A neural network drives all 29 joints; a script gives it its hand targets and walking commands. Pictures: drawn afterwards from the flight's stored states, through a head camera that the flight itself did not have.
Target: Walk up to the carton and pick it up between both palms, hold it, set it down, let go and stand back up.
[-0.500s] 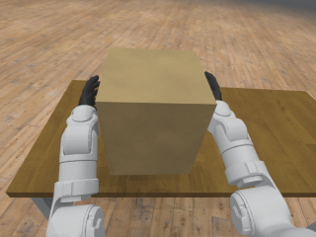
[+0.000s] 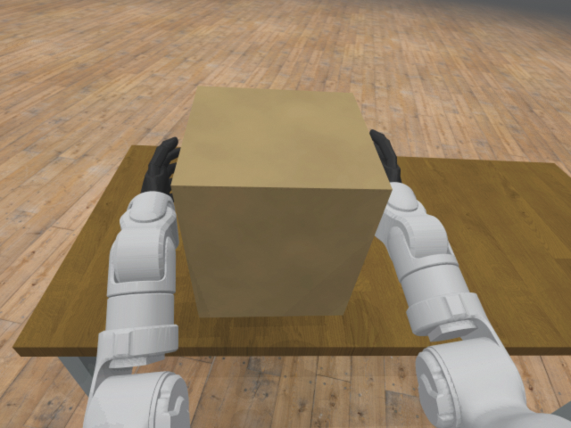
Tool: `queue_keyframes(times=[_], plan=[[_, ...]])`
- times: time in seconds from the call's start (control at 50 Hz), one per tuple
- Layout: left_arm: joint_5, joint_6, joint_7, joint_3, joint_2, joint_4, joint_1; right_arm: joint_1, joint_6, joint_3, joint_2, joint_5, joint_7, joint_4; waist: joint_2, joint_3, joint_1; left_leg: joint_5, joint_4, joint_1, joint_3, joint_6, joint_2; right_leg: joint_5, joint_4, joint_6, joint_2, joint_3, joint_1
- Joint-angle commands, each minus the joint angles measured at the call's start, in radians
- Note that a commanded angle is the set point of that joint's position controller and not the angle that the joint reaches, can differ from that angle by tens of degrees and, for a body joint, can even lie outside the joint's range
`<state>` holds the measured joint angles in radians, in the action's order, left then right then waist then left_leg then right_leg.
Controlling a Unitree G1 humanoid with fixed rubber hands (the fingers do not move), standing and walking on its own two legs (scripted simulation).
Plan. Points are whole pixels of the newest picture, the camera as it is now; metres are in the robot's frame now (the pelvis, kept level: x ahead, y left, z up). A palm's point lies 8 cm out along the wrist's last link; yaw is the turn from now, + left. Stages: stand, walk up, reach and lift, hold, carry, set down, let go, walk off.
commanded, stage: hold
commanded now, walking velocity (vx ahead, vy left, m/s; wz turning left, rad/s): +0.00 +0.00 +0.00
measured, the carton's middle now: (274, 207) +0.36 +0.01 +0.16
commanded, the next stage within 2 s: none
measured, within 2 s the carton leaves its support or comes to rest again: neither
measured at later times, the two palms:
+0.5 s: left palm (158, 194) +0.35 +0.16 +0.19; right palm (383, 184) +0.36 -0.14 +0.20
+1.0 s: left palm (159, 196) +0.35 +0.16 +0.18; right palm (384, 186) +0.36 -0.14 +0.20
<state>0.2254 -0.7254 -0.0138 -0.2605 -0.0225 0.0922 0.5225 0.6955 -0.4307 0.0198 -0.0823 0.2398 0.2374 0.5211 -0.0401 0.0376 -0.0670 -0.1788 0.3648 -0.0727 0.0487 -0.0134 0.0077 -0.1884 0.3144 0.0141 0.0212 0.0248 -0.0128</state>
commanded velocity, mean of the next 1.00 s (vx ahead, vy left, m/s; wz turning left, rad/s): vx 0.00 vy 0.00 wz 0.00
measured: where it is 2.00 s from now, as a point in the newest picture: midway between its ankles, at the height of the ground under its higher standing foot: outside the picture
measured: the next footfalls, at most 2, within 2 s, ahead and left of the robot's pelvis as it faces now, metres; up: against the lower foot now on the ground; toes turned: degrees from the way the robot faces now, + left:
none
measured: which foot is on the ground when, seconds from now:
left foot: down 0.00-1.00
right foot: down 0.00-1.00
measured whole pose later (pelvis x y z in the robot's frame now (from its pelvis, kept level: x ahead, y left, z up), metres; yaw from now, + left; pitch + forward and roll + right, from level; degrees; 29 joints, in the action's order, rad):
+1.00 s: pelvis +0.00 +0.00 +0.00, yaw +0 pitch -7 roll -1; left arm 0.23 -0.73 -0.01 -0.26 -0.02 0.09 0.52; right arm 0.69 -0.43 0.02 -0.08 0.24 0.24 0.52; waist -0.04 0.04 -0.07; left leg -0.18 0.37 -0.07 0.05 -0.01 0.01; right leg -0.19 0.31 0.02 0.02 0.03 -0.01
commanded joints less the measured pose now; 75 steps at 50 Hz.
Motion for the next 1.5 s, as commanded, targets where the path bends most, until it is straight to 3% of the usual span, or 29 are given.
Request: queue_keyframes(times=[0.0,0.3,0.96,1.36,1.48], plan=[[-0.166,0.089,0.139,0.539,-0.554,-0.176,0.88,0.792,0.069,0.363,0.673,0.094,-0.113,-0.364,0.07,0.402,-0.006,0.28,-0.02,0.159,-0.042,-0.016,-0.051,0.24,-0.038,-0.076,0.032,0.027,0.011],[-0.169,0.094,0.131,0.539,-0.561,-0.162,0.907,0.811,0.074,0.351,0.672,0.092,-0.118,-0.329,0.082,0.408,-0.006,0.269,-0.016,0.16,-0.042,-0.018,-0.047,0.199,-0.039,-0.072,0.034,0.031,-0.004],[-0.169,0.087,0.14,0.544,-0.553,-0.196,0.861,0.784,0.069,0.378,0.673,0.106,-0.106,-0.393,0.071,0.414,-0.006,0.316,-0.012,0.166,-0.041,-0.021,-0.054,0.297,-0.032,-0.078,0.033,0.025,0.035],[-0.17,0.092,0.132,0.544,-0.565,-0.16,0.914,0.812,0.071,0.343,0.671,0.087,-0.12,-0.326,0.082,0.396,-0.011,0.251,-0.022,0.154,-0.042,-0.018,-0.046,0.173,-0.044,-0.071,0.034,0.031,-0.015],[-0.168,0.092,0.129,0.54,-0.567,-0.157,0.905,0.812,0.075,0.346,0.667,0.089,-0.121,-0.325,0.085,0.409,-0.009,0.274,-0.017,0.163,-0.042,-0.02,-0.044,0.191,-0.042,-0.07,0.036,0.033,-0.007]])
